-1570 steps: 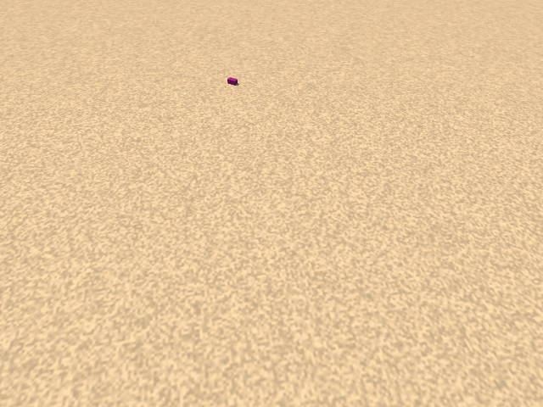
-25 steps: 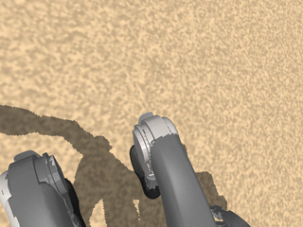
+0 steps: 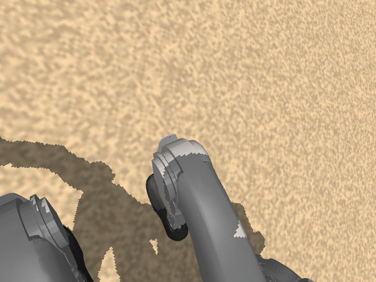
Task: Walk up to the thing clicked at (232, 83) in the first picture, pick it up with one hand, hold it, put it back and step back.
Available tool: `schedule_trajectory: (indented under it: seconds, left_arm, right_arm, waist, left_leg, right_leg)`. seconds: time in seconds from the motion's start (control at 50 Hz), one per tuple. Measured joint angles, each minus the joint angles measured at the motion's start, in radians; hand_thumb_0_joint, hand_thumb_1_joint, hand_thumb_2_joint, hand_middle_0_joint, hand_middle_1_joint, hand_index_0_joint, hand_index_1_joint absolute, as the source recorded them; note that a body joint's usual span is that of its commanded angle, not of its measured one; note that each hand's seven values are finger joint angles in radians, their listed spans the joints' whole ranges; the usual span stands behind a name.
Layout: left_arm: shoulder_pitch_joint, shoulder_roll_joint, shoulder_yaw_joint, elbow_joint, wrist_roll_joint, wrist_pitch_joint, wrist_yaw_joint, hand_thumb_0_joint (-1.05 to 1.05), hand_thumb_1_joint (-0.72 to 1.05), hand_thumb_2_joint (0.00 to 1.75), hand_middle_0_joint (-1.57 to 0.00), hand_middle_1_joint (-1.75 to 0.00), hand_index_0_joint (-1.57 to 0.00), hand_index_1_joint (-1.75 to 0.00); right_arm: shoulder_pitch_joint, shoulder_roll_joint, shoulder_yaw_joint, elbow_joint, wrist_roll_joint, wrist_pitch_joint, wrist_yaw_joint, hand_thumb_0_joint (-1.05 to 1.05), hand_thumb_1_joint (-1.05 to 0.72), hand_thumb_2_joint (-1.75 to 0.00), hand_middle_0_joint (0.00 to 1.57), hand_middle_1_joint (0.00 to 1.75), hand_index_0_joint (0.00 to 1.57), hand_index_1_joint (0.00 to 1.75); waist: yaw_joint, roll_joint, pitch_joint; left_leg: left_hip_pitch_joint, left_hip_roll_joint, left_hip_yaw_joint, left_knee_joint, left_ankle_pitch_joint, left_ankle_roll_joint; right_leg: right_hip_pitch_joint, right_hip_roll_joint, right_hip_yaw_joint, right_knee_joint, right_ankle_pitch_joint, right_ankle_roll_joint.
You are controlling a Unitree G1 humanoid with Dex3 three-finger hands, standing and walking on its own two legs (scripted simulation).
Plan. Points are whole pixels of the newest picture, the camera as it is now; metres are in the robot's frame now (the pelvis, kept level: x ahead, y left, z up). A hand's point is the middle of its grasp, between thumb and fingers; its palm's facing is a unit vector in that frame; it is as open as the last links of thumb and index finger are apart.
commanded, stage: rest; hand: left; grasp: from above
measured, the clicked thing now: out of the picture +0.44 +0.33 -0.26
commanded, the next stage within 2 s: open in 0.72 s
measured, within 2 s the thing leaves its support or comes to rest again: rests again in 0.74 s
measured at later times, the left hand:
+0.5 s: hand out of the picture +0.44 +0.31 -0.25, palm faces -0.11 -0.44 -0.89, open 8.9 cm
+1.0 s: hand out of the picture +0.44 +0.32 -0.26, palm faces -0.09 -0.46 -0.89, open 9.0 cm
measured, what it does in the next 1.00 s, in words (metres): stands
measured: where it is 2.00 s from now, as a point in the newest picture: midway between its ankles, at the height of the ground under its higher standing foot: (127, 245)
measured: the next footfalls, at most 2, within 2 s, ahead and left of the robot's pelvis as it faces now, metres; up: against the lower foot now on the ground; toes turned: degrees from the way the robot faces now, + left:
none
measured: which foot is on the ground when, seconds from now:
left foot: down 0.00-1.00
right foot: down 0.00-1.00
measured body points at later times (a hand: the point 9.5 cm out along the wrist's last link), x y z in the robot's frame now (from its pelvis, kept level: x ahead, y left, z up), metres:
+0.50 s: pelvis +0.00 +0.00 +0.00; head +0.30 +0.09 +0.32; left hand +0.45 +0.33 -0.20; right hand +0.00 -0.25 -0.06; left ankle +0.07 +0.14 -0.29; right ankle +0.12 -0.13 -0.29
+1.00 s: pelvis +0.00 +0.01 +0.00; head +0.31 +0.10 +0.31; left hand +0.45 +0.33 -0.21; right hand +0.00 -0.24 -0.05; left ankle +0.07 +0.14 -0.29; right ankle +0.12 -0.13 -0.29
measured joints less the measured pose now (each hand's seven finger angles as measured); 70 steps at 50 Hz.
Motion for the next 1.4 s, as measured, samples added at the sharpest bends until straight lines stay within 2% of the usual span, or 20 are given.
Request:
schedule_trajectory:
  seconds: [0.1, 0.4, 0.52, 0.7, 0.88, 1.06, 1.14, 1.24, 1.4]
  left_arm:
    - [0.005, 0.018, -0.002, -0.001, 0.000, -0.017, 0.012, 0.10, 0.29, 0.25, -1.21, -0.33, -0.79, -0.23]
    - [0.006, 0.043, -0.019, -0.026, -0.062, -0.027, 0.026, 0.09, 0.28, 0.27, -1.18, -0.34, -0.79, -0.25]
    - [0.016, 0.053, -0.022, -0.024, -0.057, -0.029, 0.022, 0.10, 0.29, 0.25, -1.18, -0.31, -0.79, -0.23]
    - [0.025, 0.071, -0.025, -0.028, -0.086, -0.040, 0.022, 0.11, 0.29, 0.26, -1.19, -0.28, -0.79, -0.22]
    - [0.024, 0.084, -0.034, -0.034, -0.080, -0.050, 0.016, 0.11, 0.29, 0.26, -1.19, -0.27, -0.79, -0.21]
    - [0.029, 0.086, -0.033, -0.040, -0.092, -0.046, 0.023, 0.05, 0.24, 0.38, -0.95, -0.33, -0.74, -0.32]
    - [0.034, 0.089, -0.033, -0.040, -0.082, -0.045, 0.021, 0.03, 0.20, 0.44, -0.86, -0.36, -0.72, -0.37]
    - [0.036, 0.089, -0.037, -0.049, -0.094, -0.043, 0.021, 0.01, 0.16, 0.50, -0.77, -0.41, -0.69, -0.44]
    - [0.044, 0.089, -0.039, -0.044, -0.094, -0.046, 0.017, 0.01, 0.11, 0.55, -0.67, -0.47, -0.64, -0.50]
  right_arm:
    - [0.001, -0.011, 0.017, -0.008, 0.003, -0.005, 0.004, 0.00, -0.92, -0.90, 0.20, 0.30, 0.20, 0.30]
    - [-0.011, -0.029, 0.057, -0.057, 0.003, -0.010, 0.015, 0.00, -0.92, -0.90, 0.20, 0.30, 0.20, 0.30]
    - [-0.013, -0.030, 0.071, -0.081, 0.011, -0.004, 0.016, 0.00, -0.92, -0.90, 0.20, 0.30, 0.20, 0.30]
    - [-0.022, -0.034, 0.088, -0.098, 0.011, -0.013, 0.012, 0.00, -0.92, -0.90, 0.20, 0.30, 0.20, 0.30]
    - [-0.019, -0.035, 0.103, -0.104, 0.011, -0.016, 0.003, 0.00, -0.92, -0.90, 0.20, 0.30, 0.20, 0.30]
    - [-0.005, -0.038, 0.111, -0.120, 0.013, -0.015, 0.007, 0.00, -0.91, -0.90, 0.20, 0.30, 0.20, 0.30]
    - [-0.005, -0.037, 0.109, -0.120, 0.016, -0.014, 0.007, 0.00, -0.91, -0.90, 0.20, 0.30, 0.20, 0.30]
    - [-0.003, -0.040, 0.109, -0.131, 0.016, -0.013, 0.010, 0.00, -0.91, -0.90, 0.20, 0.30, 0.20, 0.30]
    - [-0.001, -0.038, 0.107, -0.128, 0.021, -0.014, 0.007, 0.00, -0.91, -0.90, 0.20, 0.30, 0.20, 0.30]
  waist:
    - [-0.005, -0.012, 0.011]
    - [-0.023, -0.035, 0.054]
    - [-0.021, -0.039, 0.054]
    - [-0.023, -0.054, 0.077]
    - [-0.027, -0.063, 0.082]
    - [-0.028, -0.067, 0.083]
    - [-0.029, -0.064, 0.078]
    - [-0.027, -0.065, 0.083]
    - [-0.025, -0.065, 0.081]
  left_leg:
    - [0.000, -0.001, -0.010, 0.005, -0.004, -0.002]
    - [0.017, -0.006, -0.029, 0.028, -0.025, 0.000]
    - [0.010, -0.003, -0.035, 0.034, -0.028, -0.003]
    - [0.015, -0.007, -0.039, 0.041, -0.022, -0.002]
    - [0.014, -0.006, -0.045, 0.047, -0.028, 0.002]
    - [0.023, -0.007, -0.052, 0.052, -0.039, 0.003]
    - [0.018, -0.006, -0.053, 0.053, -0.040, 0.005]
    - [0.020, -0.006, -0.052, 0.053, -0.038, 0.007]
    - [0.021, -0.007, -0.053, 0.052, -0.034, 0.008]
  right_leg:
    - [0.003, 0.000, -0.008, -0.001, -0.002, -0.001]
    - [0.033, -0.001, -0.023, 0.007, -0.020, 0.004]
    - [0.023, 0.003, -0.027, 0.010, -0.018, 0.004]
    - [0.032, 0.002, -0.030, 0.013, -0.013, 0.005]
    - [0.037, 0.004, -0.035, 0.011, -0.016, 0.006]
    - [0.050, 0.003, -0.041, 0.011, -0.026, 0.007]
    - [0.047, 0.003, -0.043, 0.009, -0.026, 0.009]
    - [0.051, 0.003, -0.042, 0.008, -0.025, 0.011]
    - [0.054, 0.002, -0.044, 0.005, -0.021, 0.009]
